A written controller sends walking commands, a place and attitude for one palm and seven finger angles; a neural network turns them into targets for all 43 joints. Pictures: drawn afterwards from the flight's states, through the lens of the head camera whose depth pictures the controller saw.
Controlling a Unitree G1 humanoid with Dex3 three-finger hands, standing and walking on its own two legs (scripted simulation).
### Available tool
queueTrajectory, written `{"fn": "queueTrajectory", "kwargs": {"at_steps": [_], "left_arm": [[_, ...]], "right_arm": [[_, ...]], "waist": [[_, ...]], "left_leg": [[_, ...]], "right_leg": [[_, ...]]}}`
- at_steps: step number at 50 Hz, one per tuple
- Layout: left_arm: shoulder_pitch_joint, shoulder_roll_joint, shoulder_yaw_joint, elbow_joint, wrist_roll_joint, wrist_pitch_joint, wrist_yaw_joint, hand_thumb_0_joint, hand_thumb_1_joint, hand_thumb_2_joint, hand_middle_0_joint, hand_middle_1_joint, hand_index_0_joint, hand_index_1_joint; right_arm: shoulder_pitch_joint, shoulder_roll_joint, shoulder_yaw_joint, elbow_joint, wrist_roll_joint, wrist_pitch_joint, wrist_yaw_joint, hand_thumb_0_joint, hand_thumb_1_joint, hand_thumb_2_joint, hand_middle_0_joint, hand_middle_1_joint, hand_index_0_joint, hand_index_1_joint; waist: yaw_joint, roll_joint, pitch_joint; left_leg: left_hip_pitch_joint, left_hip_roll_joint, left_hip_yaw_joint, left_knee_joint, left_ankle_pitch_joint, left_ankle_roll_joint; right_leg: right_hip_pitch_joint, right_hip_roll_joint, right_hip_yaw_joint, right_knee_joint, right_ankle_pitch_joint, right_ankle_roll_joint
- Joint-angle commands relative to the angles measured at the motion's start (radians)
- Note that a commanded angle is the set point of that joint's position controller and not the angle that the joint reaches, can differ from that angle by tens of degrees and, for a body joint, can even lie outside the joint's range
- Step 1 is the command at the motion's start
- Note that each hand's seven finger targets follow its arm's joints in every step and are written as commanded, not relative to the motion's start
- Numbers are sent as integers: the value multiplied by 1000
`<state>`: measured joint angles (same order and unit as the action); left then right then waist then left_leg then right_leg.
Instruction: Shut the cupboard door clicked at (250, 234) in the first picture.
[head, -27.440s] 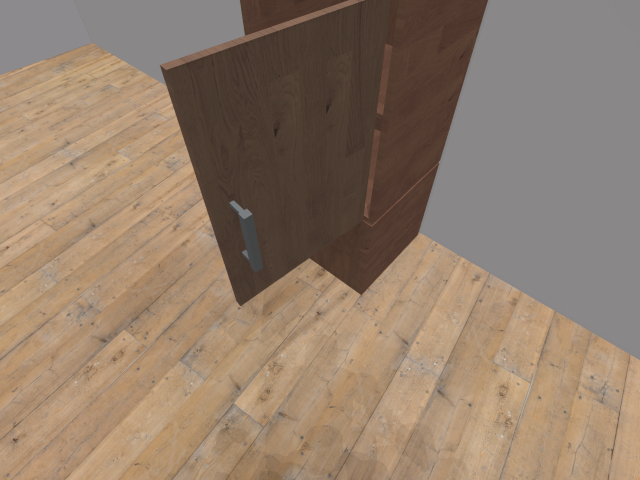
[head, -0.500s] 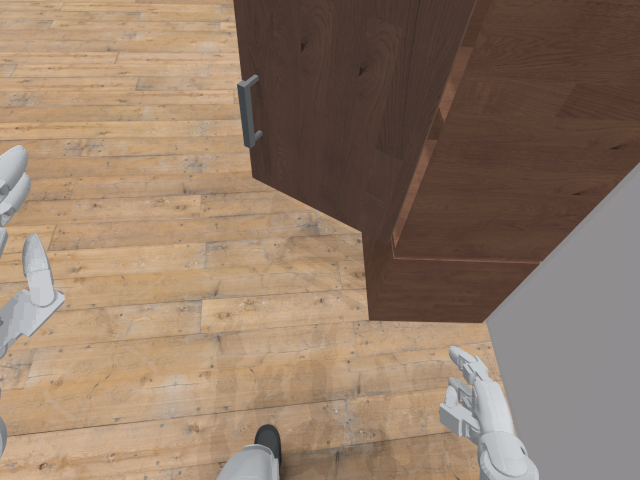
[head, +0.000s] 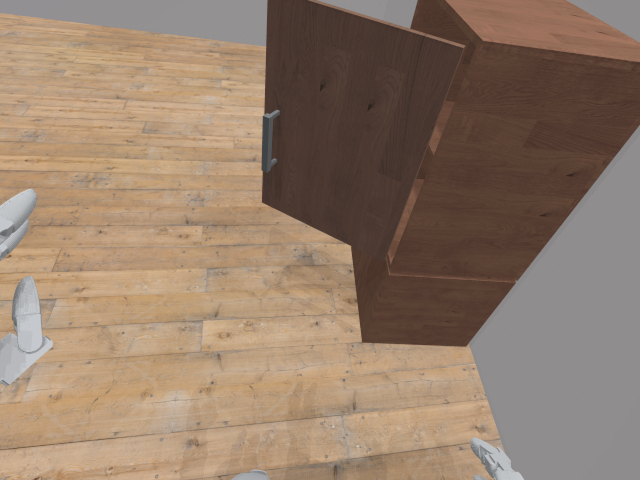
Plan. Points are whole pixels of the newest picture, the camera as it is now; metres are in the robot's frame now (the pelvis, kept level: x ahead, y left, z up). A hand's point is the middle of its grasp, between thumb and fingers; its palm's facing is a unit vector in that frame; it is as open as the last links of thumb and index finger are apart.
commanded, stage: stop stepping back and stand still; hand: left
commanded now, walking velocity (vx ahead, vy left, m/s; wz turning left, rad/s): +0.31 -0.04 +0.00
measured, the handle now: (271, 141) +0.93 +0.20 -0.09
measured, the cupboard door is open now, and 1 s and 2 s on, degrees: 59 59 59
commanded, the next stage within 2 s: let the arm hang, fingers relaxed in 1.14 s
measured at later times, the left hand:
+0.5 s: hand out of the picture +0.15 +0.31 +0.18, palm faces +0.49 -0.78 -0.39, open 7.4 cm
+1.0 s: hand out of the picture +0.19 +0.31 +0.16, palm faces +0.43 -0.78 -0.46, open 7.4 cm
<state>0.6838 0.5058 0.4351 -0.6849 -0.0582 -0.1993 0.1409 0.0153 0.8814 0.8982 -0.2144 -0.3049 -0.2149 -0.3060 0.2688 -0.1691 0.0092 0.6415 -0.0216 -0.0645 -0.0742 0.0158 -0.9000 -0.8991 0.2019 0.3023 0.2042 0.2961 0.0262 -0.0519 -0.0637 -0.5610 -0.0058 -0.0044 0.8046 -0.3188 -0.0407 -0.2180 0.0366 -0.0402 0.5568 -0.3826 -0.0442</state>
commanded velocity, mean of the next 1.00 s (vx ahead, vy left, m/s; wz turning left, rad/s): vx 0.06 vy -0.08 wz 0.00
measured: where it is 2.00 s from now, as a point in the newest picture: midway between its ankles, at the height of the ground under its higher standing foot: outside the picture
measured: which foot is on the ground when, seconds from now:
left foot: up 0.00-0.02, down 0.04-0.32, up 0.34-0.52, down 0.54-1.00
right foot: down 0.00-0.06, up 0.08-0.30, down 0.32-1.00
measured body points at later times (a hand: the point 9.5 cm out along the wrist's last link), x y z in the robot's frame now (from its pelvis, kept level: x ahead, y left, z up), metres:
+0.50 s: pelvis -0.05 +0.04 +0.00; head -0.09 +0.06 +0.45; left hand +0.12 +0.35 +0.20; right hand +0.06 -0.22 -0.08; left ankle +0.02 +0.16 -0.71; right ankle -0.09 -0.05 -0.73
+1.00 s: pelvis -0.01 +0.05 +0.01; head -0.02 +0.04 +0.46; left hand +0.16 +0.35 +0.19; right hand +0.15 -0.18 -0.08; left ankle +0.02 +0.17 -0.73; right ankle -0.07 -0.04 -0.73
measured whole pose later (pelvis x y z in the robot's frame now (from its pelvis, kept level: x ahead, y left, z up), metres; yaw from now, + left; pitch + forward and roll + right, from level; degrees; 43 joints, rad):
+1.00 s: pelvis -0.01 +0.05 +0.01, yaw +0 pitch +1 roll +0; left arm 0.54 0.40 0.38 -0.42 -0.05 -0.14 0.16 0.01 0.88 0.90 -0.21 -0.30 -0.21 -0.31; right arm 0.21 -0.19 0.03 0.64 0.01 -0.05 -0.08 0.02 -0.90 -0.90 0.20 0.30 0.21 0.30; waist 0.00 0.02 -0.04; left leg -0.32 0.06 0.08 0.53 -0.23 -0.01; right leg -0.17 0.03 -0.05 0.49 -0.35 -0.03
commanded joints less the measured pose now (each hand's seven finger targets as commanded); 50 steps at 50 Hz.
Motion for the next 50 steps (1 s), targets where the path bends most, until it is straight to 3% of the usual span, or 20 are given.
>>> {"fn": "queueTrajectory", "kwargs": {"at_steps": [1,3,4,5,7,9,12,14,16,17,19,25,26,29,30,34,37,39,44,50], "left_arm": [[-446,86,68,115,16,2,64,0,900,900,-200,-300,-200,-300],[-472,75,32,130,24,-13,56,0,900,900,-200,-300,-200,-300],[-436,81,42,116,23,-11,50,0,900,900,-200,-300,-200,-300],[-415,76,32,56,22,-5,42,0,900,900,-200,-300,-200,-300],[-289,74,31,-39,19,0,33,0,900,900,-200,-300,-200,-300],[-161,73,41,-114,13,3,30,0,900,900,-200,-300,-200,-300],[-84,125,102,-113,0,26,39,0,900,900,-200,-300,-200,-300],[-71,151,134,-73,-1,44,41,0,900,900,-200,-300,-200,-300],[-185,202,196,-62,-10,34,55,0,900,900,-200,-300,-200,-300],[-238,197,201,-33,-8,9,64,0,900,900,-200,-300,-200,-300],[-210,110,130,83,2,16,65,0,900,900,-200,-300,-200,-300],[-330,80,27,12,31,-7,67,0,900,900,-200,-300,-200,-300],[-329,89,38,-15,28,-13,67,0,900,900,-200,-300,-200,-300],[-281,124,113,-81,18,-47,58,0,900,900,-200,-300,-200,-300],[-285,127,125,-72,22,-49,54,0,900,900,-200,-300,-200,-300],[-170,115,150,-75,17,-61,48,0,900,900,-200,-300,-200,-300],[-87,82,140,8,-1,-41,43,0,900,900,-200,-300,-200,-300],[-88,66,115,41,-8,-26,43,0,900,900,-200,-300,-200,-300],[-182,80,86,56,4,-9,45,0,900,900,-200,-300,-200,-300],[-215,92,84,26,9,-11,44,0,900,900,-200,-300,-200,-300]], "right_arm": [[-88,-178,-32,-97,11,-55,-40,0,-900,-900,200,300,200,300],[-103,-182,-33,-130,40,-92,-44,0,-900,-900,200,300,200,300],[-114,-161,-20,-123,25,-96,-38,0,-900,-900,200,300,200,300],[-130,-151,-18,-137,15,-96,-26,0,-900,-900,200,300,200,300],[-154,-137,-21,-152,7,-93,0,0,-900,-900,200,300,200,300],[-160,-131,-18,-170,3,-82,16,0,-900,-900,200,300,200,300],[-143,-135,-21,-181,-4,-43,12,0,-900,-900,200,300,200,300],[-120,-123,-24,-176,-6,-11,3,0,-900,-900,200,300,200,300],[-99,-134,-40,-154,-4,7,-2,0,-900,-900,200,300,200,300],[-93,-142,-49,-144,-1,-2,-1,0,-900,-900,200,300,200,300],[-82,-148,-57,-145,18,-12,3,0,-900,-900,200,300,200,300],[-135,-159,-43,-138,15,-42,-33,0,-900,-900,200,300,200,300],[-129,-168,-46,-146,18,-52,-37,0,-900,-900,200,300,200,300],[-127,-160,-36,-147,10,-67,-34,0,-900,-900,200,300,200,300],[-129,-155,-35,-145,3,-72,-28,0,-900,-900,200,300,200,300],[-111,-149,-37,-152,11,-89,-9,0,-900,-900,200,300,200,300],[-97,-145,-45,-156,25,-76,4,0,-900,-900,200,300,200,300],[-83,-139,-41,-147,28,-66,4,0,-900,-900,200,300,200,300],[-108,-137,-31,-151,31,-50,-14,0,-900,-900,200,300,200,300],[-134,-130,-27,-169,39,-35,-17,0,-900,-900,200,300,200,300]], "waist": [[-86,176,163],[-60,301,127],[-64,358,88],[-52,334,83],[-21,201,22],[-15,243,-38],[-32,273,-59],[-47,160,-59],[-54,-48,-9],[-53,-56,20],[-59,-49,55],[-53,72,133],[-54,115,137],[-53,328,78],[-52,309,89],[-41,231,-10],[-44,89,-44],[-55,50,-68],[-50,63,-91],[-42,56,-76]], "left_leg": [[219,86,-93,-338,-87,50],[197,246,-419,-643,-411,102],[162,281,-535,-763,-582,58],[140,287,-560,-813,-592,1],[149,258,-393,-782,-452,-5],[172,212,-237,-747,-337,1],[108,150,-125,-653,-278,-10],[26,89,-48,-402,-184,-8],[-61,40,19,40,-33,9],[-93,63,-12,156,-37,6],[-19,104,-56,134,-68,26],[319,63,97,-223,-11,48],[335,102,31,-308,-52,70],[279,315,-384,-585,-166,152],[198,329,-389,-627,-203,161],[202,209,-109,-493,-42,84],[231,133,-10,-353,55,49],[291,120,6,-288,177,41],[359,131,8,-298,378,53],[353,103,30,-276,363,55]], "right_leg": [[-272,-118,51,-70,-196,-10],[-198,-1,5,145,-103,51],[-180,30,38,279,-123,49],[-172,44,57,358,-107,35],[-73,51,31,317,-55,25],[29,66,-29,173,-59,19],[232,75,-81,-123,-63,-6],[274,-58,44,-212,-58,-73],[115,-379,428,-392,-204,-229],[86,-409,409,-382,-146,-255],[-43,-351,335,-333,-245,-210],[-225,-214,123,-205,-246,-99],[-226,-171,101,-125,-197,-68],[-157,-23,-3,162,-93,36],[-100,-35,27,189,-79,39],[82,-39,5,-102,84,36],[59,-86,108,-162,187,7],[19,-133,157,-165,317,-10],[33,-114,97,-114,503,27],[38,-138,116,-139,553,29]]}}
